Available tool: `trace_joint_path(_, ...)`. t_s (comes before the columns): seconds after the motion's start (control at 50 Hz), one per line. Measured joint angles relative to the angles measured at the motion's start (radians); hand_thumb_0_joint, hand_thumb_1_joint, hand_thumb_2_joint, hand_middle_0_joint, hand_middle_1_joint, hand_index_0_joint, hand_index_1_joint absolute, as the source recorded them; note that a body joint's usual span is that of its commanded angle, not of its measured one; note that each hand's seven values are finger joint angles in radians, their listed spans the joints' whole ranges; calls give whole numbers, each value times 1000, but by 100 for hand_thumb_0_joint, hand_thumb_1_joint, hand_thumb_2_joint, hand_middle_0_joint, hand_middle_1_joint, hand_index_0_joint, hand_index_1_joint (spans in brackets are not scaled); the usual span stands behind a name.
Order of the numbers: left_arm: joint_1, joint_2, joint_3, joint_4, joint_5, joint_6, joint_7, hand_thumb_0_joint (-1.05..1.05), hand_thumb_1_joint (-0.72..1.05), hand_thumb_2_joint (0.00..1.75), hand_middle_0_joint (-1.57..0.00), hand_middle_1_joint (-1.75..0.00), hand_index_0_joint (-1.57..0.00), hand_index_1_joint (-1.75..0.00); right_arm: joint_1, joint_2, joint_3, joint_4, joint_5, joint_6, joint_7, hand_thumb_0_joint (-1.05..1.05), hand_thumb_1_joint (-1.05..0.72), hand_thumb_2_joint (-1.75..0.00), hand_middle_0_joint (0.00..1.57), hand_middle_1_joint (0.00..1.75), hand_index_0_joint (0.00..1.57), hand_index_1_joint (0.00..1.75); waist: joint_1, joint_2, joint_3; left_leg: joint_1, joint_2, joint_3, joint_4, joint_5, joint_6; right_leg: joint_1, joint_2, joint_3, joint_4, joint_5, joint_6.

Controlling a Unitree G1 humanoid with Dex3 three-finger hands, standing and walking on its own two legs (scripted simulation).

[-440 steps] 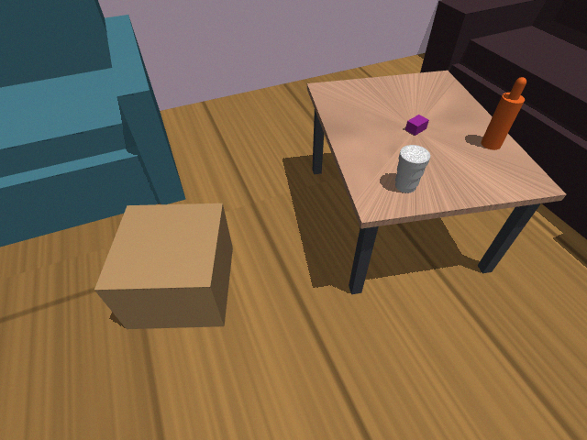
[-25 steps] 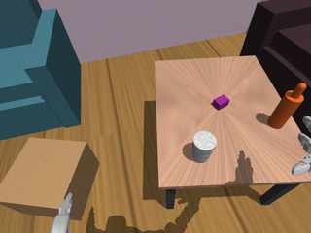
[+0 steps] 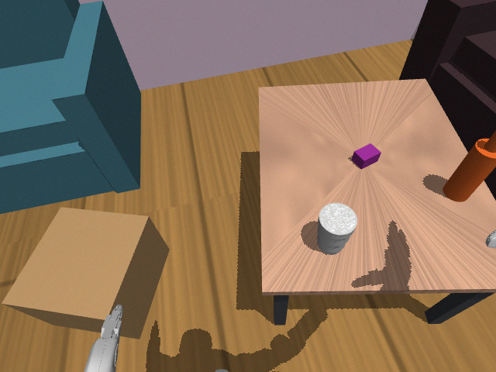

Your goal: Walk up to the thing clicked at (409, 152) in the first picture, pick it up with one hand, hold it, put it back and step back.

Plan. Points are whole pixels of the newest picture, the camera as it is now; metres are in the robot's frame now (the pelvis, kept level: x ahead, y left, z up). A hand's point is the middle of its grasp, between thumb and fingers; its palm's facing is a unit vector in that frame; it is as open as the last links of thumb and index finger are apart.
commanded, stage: go down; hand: right
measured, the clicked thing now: (333, 231) +0.48 -0.14 -0.21
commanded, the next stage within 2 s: approach in 0.38 s
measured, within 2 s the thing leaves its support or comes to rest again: neither
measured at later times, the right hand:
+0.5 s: hand out of the picture +0.41 -0.34 +0.08, palm faces +0.14 +0.99 -0.07, open 17.3 cm
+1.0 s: hand (420, 223) +0.42 -0.28 -0.07, palm faces +0.07 +1.00 +0.05, open 17.4 cm
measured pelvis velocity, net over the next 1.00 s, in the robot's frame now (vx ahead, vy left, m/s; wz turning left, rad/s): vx -0.02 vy -0.01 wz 0.02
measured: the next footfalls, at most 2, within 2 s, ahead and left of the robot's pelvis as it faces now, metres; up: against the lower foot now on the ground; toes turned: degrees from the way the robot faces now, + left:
none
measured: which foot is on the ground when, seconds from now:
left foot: down 0.00-1.00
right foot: down 0.00-1.00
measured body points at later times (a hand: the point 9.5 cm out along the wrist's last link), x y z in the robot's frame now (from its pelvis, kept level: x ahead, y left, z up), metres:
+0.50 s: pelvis +0.00 +0.00 +0.00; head +0.07 -0.03 +0.44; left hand +0.15 +0.26 -0.07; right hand +0.39 -0.39 +0.09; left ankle +0.05 +0.13 -0.71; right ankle -0.02 -0.12 -0.71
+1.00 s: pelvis -0.02 -0.01 -0.07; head +0.12 -0.06 +0.35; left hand +0.14 +0.26 -0.07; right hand +0.42 -0.33 -0.07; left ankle +0.05 +0.13 -0.71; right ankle -0.02 -0.12 -0.71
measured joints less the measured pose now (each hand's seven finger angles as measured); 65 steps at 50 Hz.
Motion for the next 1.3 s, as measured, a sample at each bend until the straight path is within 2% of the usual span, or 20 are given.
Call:
trace_joint_path(0.5,-2,3,-12,-26,0,3,-5,-1,-54,6,-6,-5,-5,-6,-100,-65,-36,69,5,-34,28,-2,48,0,8,4,7,3,23,0,-11,-52,-3,1,20,-3,-2,-58,-3,2,35,-12,-2)
trace_joint_path(0.58,2,1,-17,-52,-3,4,-6,-1,-54,6,-6,-5,-5,-5,-110,-73,-37,79,18,-50,34,-2,49,-1,8,4,7,3,27,2,-13,-58,-3,0,24,-6,-3,-64,-3,1,38,-15,-3)
trace_joint_path(0.66,9,-3,-17,-81,-1,-8,-18,-1,-54,6,-5,-5,-4,-5,-117,-71,-39,106,46,-101,49,-2,49,-1,8,4,7,4,37,8,-19,-94,0,1,52,-16,-4,-99,0,3,63,-23,-5)
trace_joint_path(0.76,9,-4,-16,-137,10,-26,-39,-1,-54,5,-5,-4,-4,-5,-117,-40,-52,134,90,-219,71,-1,50,-1,8,4,7,4,55,21,-28,-201,6,-1,139,-44,-4,-204,3,4,149,-52,-5)
trace_joint_path(0.84,24,-2,-14,-229,25,-36,-53,-1,-55,5,-5,-4,-4,-5,-97,6,-82,137,97,-305,78,-2,50,-1,8,4,8,4,83,31,-37,-301,7,-1,226,-71,-5,-303,3,6,241,-84,-6)
trace_joint_path(0.92,44,-2,0,-319,44,-51,-68,-1,-54,5,-5,-4,-4,-5,-92,41,-110,158,78,-370,57,-2,51,-1,8,4,8,3,118,43,-37,-389,5,1,306,-93,-4,-394,-1,10,332,-115,-5)
trace_joint_path(1.0,55,2,26,-370,68,-56,-84,-1,-54,5,-5,-4,-4,-5,-102,55,-131,148,38,-424,10,-2,53,-1,8,4,8,3,149,52,-37,-493,1,1,387,-109,-4,-500,-7,13,426,-142,-5)
trace_joint_path(1.08,56,8,51,-404,89,-58,-97,-1,-54,5,-5,-5,-5,-5,-142,46,-126,179,22,-487,-29,-2,55,0,8,4,7,3,184,48,-37,-596,-2,7,464,-122,-4,-608,-12,21,521,-167,-6)
trace_joint_path(1.14,55,15,58,-464,103,-48,-107,-1,-54,5,-6,-5,-5,-5,-170,35,-148,201,-9,-514,-57,-2,56,0,7,4,7,4,212,43,-39,-673,-7,7,522,-129,-5,-685,-18,23,589,-185,-7)
trace_joint_path(1.22,76,19,69,-559,112,-58,-125,-1,-53,5,-6,-5,-5,-5,-202,31,-155,251,-31,-546,-87,-2,58,-1,6,4,7,4,246,31,-42,-766,-9,12,596,-141,-4,-780,-21,30,674,-207,-9)
trace_joint_path(1.3,114,22,66,-671,119,-55,-142,-1,-53,4,-6,-5,-6,-5,-198,46,-192,230,-64,-565,-134,-2,59,-1,6,4,6,4,276,33,-50,-852,-8,11,674,-158,-2,-862,-22,32,754,-230,-8)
